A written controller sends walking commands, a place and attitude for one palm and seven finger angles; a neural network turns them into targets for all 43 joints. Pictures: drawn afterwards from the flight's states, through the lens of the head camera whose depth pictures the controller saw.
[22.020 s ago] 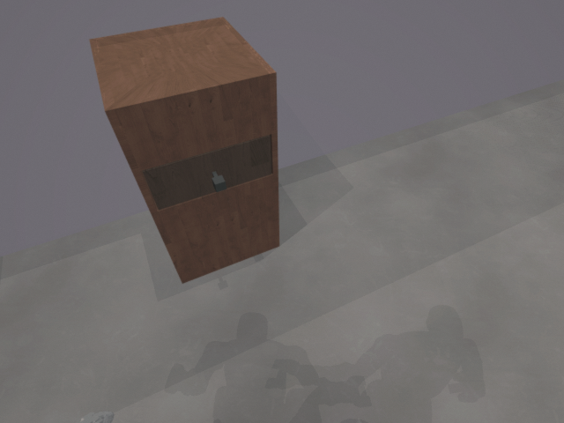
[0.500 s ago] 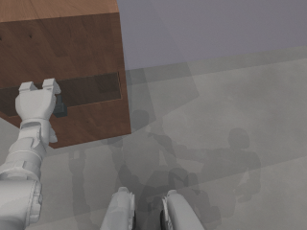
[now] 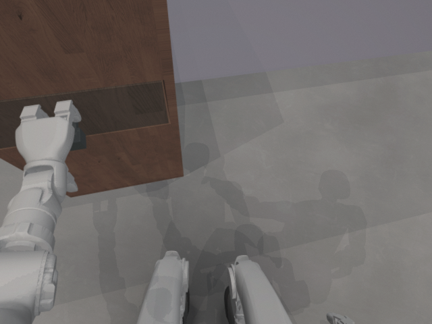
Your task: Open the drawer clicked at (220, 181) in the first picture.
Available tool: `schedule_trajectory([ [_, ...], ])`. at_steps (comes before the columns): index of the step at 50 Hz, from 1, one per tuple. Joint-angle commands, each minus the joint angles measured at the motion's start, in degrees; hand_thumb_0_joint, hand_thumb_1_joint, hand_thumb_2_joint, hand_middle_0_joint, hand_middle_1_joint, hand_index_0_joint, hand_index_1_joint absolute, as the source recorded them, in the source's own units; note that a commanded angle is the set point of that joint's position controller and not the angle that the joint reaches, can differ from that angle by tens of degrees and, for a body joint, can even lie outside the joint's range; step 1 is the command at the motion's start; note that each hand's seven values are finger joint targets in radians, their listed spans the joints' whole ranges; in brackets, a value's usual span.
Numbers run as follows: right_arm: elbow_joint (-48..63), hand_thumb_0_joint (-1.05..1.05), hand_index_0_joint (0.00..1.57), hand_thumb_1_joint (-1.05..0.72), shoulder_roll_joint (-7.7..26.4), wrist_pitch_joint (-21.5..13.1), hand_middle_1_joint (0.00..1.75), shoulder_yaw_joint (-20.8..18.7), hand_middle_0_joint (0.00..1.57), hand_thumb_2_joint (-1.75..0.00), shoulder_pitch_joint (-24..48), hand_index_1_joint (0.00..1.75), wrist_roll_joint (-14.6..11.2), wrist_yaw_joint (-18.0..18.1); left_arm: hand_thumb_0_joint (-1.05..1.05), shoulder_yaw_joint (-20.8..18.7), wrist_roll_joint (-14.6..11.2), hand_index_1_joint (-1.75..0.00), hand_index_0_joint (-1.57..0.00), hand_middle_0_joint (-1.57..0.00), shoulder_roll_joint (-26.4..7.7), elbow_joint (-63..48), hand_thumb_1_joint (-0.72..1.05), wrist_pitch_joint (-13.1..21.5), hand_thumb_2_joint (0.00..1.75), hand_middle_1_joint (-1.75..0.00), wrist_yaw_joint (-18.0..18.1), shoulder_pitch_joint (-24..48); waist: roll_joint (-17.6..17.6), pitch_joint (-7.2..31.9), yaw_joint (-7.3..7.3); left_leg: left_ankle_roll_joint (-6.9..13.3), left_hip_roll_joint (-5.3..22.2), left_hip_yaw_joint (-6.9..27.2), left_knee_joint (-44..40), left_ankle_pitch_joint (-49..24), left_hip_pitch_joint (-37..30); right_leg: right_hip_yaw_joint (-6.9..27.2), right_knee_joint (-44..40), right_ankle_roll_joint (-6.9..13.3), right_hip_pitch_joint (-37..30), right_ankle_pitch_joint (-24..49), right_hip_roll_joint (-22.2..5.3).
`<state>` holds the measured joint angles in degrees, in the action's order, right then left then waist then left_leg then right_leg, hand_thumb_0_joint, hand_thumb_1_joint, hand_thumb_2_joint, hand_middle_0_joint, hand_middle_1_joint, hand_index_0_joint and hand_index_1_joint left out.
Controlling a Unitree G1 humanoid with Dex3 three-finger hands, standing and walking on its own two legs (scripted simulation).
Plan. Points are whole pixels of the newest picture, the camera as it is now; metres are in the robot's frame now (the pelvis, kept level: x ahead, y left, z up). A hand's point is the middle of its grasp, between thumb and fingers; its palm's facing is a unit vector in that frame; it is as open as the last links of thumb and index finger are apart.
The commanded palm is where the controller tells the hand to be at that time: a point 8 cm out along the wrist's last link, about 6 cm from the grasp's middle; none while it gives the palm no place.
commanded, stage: lower the fingers behind the handle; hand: left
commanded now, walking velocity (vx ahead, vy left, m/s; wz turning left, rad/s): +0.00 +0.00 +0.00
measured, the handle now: (74, 132) +0.48 +0.30 -0.08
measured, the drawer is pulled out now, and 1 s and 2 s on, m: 0.00 0.00 0.00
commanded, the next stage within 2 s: lift the fingers back up to retry in 0.92 s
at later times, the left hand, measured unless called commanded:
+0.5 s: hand (64, 149) +0.44 +0.31 -0.08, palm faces +0.02 -0.01 -1.00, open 13.8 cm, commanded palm +0.43 +0.29 -0.05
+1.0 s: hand (64, 149) +0.44 +0.31 -0.08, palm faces +0.01 -0.01 -1.00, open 13.9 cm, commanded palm +0.43 +0.29 -0.05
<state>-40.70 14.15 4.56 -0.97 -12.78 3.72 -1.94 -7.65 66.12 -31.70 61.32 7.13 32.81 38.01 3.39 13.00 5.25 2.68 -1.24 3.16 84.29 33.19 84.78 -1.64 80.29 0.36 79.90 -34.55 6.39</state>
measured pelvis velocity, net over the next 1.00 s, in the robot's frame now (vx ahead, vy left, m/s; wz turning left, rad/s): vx -0.03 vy -0.01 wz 0.00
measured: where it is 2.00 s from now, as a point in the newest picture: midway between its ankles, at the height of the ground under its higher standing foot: outside the picture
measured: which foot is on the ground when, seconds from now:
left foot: down 0.00-1.00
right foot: down 0.00-1.00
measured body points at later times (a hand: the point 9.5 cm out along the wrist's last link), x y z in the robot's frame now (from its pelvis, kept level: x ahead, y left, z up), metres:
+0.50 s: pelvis -0.02 -0.01 -0.03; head +0.16 +0.02 +0.38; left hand +0.43 +0.30 -0.02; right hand +0.06 -0.27 -0.16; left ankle +0.03 +0.09 -0.57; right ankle +0.02 -0.12 -0.57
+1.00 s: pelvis -0.03 -0.01 -0.05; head +0.15 +0.01 +0.37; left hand +0.43 +0.30 -0.02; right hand +0.04 -0.28 -0.18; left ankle +0.03 +0.09 -0.57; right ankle +0.02 -0.12 -0.57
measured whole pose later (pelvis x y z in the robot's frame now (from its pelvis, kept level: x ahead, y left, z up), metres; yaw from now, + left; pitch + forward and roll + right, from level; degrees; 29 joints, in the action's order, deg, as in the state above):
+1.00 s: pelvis -0.03 -0.01 -0.05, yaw +0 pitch +35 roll -5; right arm -38.7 15.1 3.6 1.3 -13.9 2.0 -0.5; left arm -6.5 63.7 -35.6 60.5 7.2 29.5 43.7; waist 3.0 13.4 5.0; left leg 2.1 -1.2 2.8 93.3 33.1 95.1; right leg -2.4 90.7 0.8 90.9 -35.3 6.4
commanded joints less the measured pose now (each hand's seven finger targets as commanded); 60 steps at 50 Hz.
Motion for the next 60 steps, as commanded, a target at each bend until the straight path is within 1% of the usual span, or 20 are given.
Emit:
schedule_trajectory([
  [1,2.1,0.0,0.2,-0.9,11.0,-0.4,0.3,-3.7,0.2,-0.9,-9.3,0.3,0.2,0.4,0.0,-3.0,-0.7,-1.2,-0.3,-0.3,-15.3,-8.3,-0.5,-0.1,0.3,-1.2,2.3,17.6,6.7,28.9,0.58,-0.3,2.1,1.8,-8.7,-22.4,-30.3,-1.8,-7.9,2.3,-6.6,16.2,-0.7],
  [3,2.3,0.0,0.2,-0.9,11.1,-0.4,0.3,-3.6,0.2,-0.9,-9.3,0.3,0.1,0.4,0.0,-4.0,-0.6,-1.2,-0.3,-0.3,-16.8,-7.9,-0.5,-0.1,0.3,-1.2,2.1,16.6,5.6,29.5,0.1,-0.2,1.9,1.4,-8.0,-22.0,-28.5,-1.6,-7.3,2.3,-7.6,16.7,-0.6],
  [4,2.3,0.0,0.2,-0.9,11.0,-0.4,0.3,-3.4,0.2,-0.9,-9.3,0.3,0.2,0.3,0.0,-4.3,-0.7,-1.2,-0.3,-0.3,-17.0,-8.2,-0.5,-0.1,0.3,-1.2,1.9,16.5,7.2,30.2,-0.15,-0.2,2.0,1.3,-7.9,-22.7,-28.7,-1.5,-6.9,2.4,-7.8,17.4,-0.8],
  [5,2.4,0.0,0.2,-0.9,11.0,-0.4,0.3,-3.5,0.2,-0.9,-9.5,0.3,0.1,0.3,0.0,-3.9,-0.5,-1.2,-0.3,-0.3,-16.6,-8.2,-0.5,-0.1,0.3,-1.2,1.9,16.2,6.4,30.7,0.02,-0.2,1.9,1.2,-7.4,-22.5,-28.2,-1.4,-6.7,2.2,-7.8,17.4,-0.7],
  [7,2.6,0.0,0.2,-0.9,11.0,-0.3,0.3,-3.4,0.2,-0.9,-9.2,0.3,0.1,0.3,0.0,-3.8,-0.6,-1.2,-0.3,-0.3,-16.5,-7.2,-0.5,-0.4,0.3,-1.2,1.6,15.1,4.5,28.3,0.21,0.0,1.9,0.9,-6.9,-20.7,-25.6,-1.3,-6.7,2.2,-7.5,16.6,-0.6],
  [10,2.6,0.0,0.2,-0.9,11.1,-0.5,0.3,-3.4,0.2,-0.9,-9.2,0.3,-0.1,0.2,0.0,-3.2,-0.8,-1.2,-0.3,-0.3,-15.8,-6.8,-0.5,-0.5,0.3,-1.2,1.3,15.1,4.5,28.5,0.25,0.0,1.8,1.0,-6.6,-19.2,-24.7,-1.4,-6.1,2.1,-6.5,15.3,-0.7],
  [13,2.8,0.0,0.2,-0.9,11.2,-0.6,0.3,-3.0,0.2,-0.9,-9.0,0.3,-0.2,0.3,0.0,-3.2,-1.0,-1.2,-0.3,-0.3,-16.3,-4.8,-0.5,-1.1,0.3,-1.2,0.9,14.2,2.9,25.6,0.3,0.3,1.6,0.7,-5.9,-16.1,-20.9,-1.2,-6.0,2.1,-5.9,13.2,-0.6],
  [15,2.8,0.0,0.2,-0.9,11.2,-0.7,0.3,-3.0,0.2,-0.9,-9.2,0.3,-0.3,0.3,0.0,-2.6,-1.0,-1.2,-0.3,-0.3,-15.9,-4.8,-0.5,-1.0,0.3,-1.2,0.6,15.1,4.0,26.5,0.33,0.2,1.5,0.7,-5.7,-15.7,-21.0,-1.4,-5.4,2.1,-5.0,12.6,-0.8],
  [18,3.0,0.0,0.2,-0.9,11.4,-0.8,0.3,-2.8,0.2,-0.9,-9.1,0.3,-0.4,0.4,0.0,-3.0,-1.3,-1.2,-0.3,-0.3,-16.9,-2.5,-0.5,-1.6,0.3,-1.2,0.1,14.2,1.2,25.0,0.53,0.5,1.4,0.5,-4.7,-13.4,-17.4,-1.1,-5.1,2.0,-5.3,11.3,-0.7],
  [20,3.3,0.0,0.2,-0.9,11.5,-0.9,0.3,-2.6,0.2,-0.9,-9.0,0.3,-0.5,0.4,0.0,-2.9,-1.4,-1.2,-0.3,-0.3,-17.1,-2.4,-0.5,-1.7,0.3,-1.2,-0.4,14.7,2.1,25.0,0.33,0.4,1.2,0.4,-4.5,-12.4,-16.6,-1.1,-4.7,2.0,-4.5,10.3,-0.9],
  [27,4.1,0.0,0.2,-0.9,11.6,-1.3,0.3,-2.1,0.2,-0.9,-8.6,0.3,-1.0,0.8,0.0,-1.9,-1.5,-1.2,-0.3,-0.3,-18.0,-0.1,-0.5,-2.5,0.3,-1.2,-2.1,15.6,0.0,22.9,0.78,0.7,0.8,-0.1,-2.6,-6.9,-10.7,-0.7,-4.0,1.8,-2.8,5.9,-0.8],
  [35,4.9,0.0,0.2,-0.9,11.7,-1.4,0.3,-1.6,0.2,-0.9,-8.9,0.3,-1.6,1.6,0.0,-2.2,-1.8,-1.2,-0.3,-0.3,-20.6,-2.6,-0.5,-3.2,0.3,-1.2,-3.9,18.6,1.9,25.6,0.63,0.7,0.7,0.0,-2.6,-5.4,-11.2,-0.7,-3.4,1.7,-2.4,4.4,-1.1],
  [36,5.0,0.0,0.2,-0.9,11.5,-1.5,0.3,-1.7,0.2,-0.9,-9.1,0.3,-1.6,1.6,0.0,-1.1,-2.1,-1.2,-0.3,-0.3,-18.7,-2.1,-0.5,-3.4,0.3,-1.2,-4.1,17.5,1.9,25.1,0.81,0.7,0.7,0.1,-2.9,-5.6,-11.7,-0.8,-3.6,1.7,-2.1,4.7,-1.0],
  [40,5.0,0.0,0.2,-0.9,11.3,-1.4,0.3,-1.6,0.2,-0.9,-9.0,0.3,-1.7,1.7,0.0,-1.1,-2.3,-1.2,-0.3,-0.3,-18.6,-3.6,-0.5,-2.8,0.3,-1.2,-4.8,17.7,2.3,25.4,0.7,0.6,0.9,0.2,-3.1,-5.9,-12.3,-0.9,-3.5,1.8,-1.8,4.7,-1.0],
  [42,4.9,0.0,0.2,-0.9,11.3,-1.6,0.3,-1.5,0.2,-0.9,-8.9,0.3,-1.7,1.9,0.0,-1.5,-2.6,-1.2,-0.3,-0.3,-19.3,-2.7,-0.5,-2.6,0.3,-1.2,-4.9,17.2,-0.2,24.4,0.92,1.0,0.8,-0.1,-2.4,-4.7,-10.0,-0.5,-3.9,1.6,-2.5,4.0,-1.0],
  [46,4.8,0.0,0.2,-0.9,11.3,-1.6,0.3,-1.6,0.2,-0.9,-9.1,0.3,-1.6,2.0,0.0,-1.3,-1.9,-1.2,-0.3,-0.3,-19.3,-2.9,-0.5,-1.9,0.3,-1.2,-4.9,17.7,2.0,23.8,0.74,0.7,0.8,0.0,-2.5,-4.3,-10.3,-0.8,-3.3,1.9,-0.9,3.4,-0.9],
  [48,4.7,0.0,0.2,-0.9,11.3,-1.7,0.3,-1.6,0.2,-0.9,-9.1,0.3,-1.6,2.0,0.0,-1.4,-2.2,-1.2,-0.3,-0.3,-19.2,-2.1,-0.5,-1.9,0.3,-1.2,-4.5,17.5,-0.2,22.7,1.12,1.0,0.8,-0.2,-2.1,-3.8,-9.1,-0.6,-3.9,1.7,-1.3,3.2,-0.9],
  [54,4.7,0.0,0.2,-0.9,11.5,-1.4,0.3,-1.9,0.2,-0.9,-9.9,0.3,-1.6,2.0,0.0,-2.5,-2.5,-1.2,-0.3,-0.3,-20.9,-7.0,-0.5,-2.4,0.3,-1.2,-4.1,20.4,3.9,27.9,0.62,0.6,1.0,0.0,-3.7,-7.8,-14.3,-0.6,-4.2,1.8,-3.3,6.2,-0.9],
  [56,4.6,0.0,0.2,-0.9,11.5,-1.2,0.3,-2.1,0.2,-0.9,-10.2,0.3,-1.8,2.1,0.0,-3.6,-2.6,-1.2,-0.3,-0.3,-22.3,-9.5,-0.5,-2.6,0.3,-1.2,-4.1,20.6,4.1,30.3,0.17,0.6,1.2,0.2,-4.7,-9.7,-17.4,-0.7,-4.9,1.6,-5.3,7.6,-0.8],
  [60,4.6,0.0,0.2,-0.9,11.1,-1.2,0.3,-2.3,0.2,-0.9,-10.1,0.3,-2.1,2.3,0.0,-4.4,-3.6,-1.2,-0.3,-0.3,-22.6,-13.0,-0.5,-2.0,0.3,-1.2,-4.3,19.6,5.2,32.8,-0.5,0.7,1.3,0.1,-6.6,-12.9,-21.6,-0.3,-6.8,1.5,-9.1,10.2,-0.9],
])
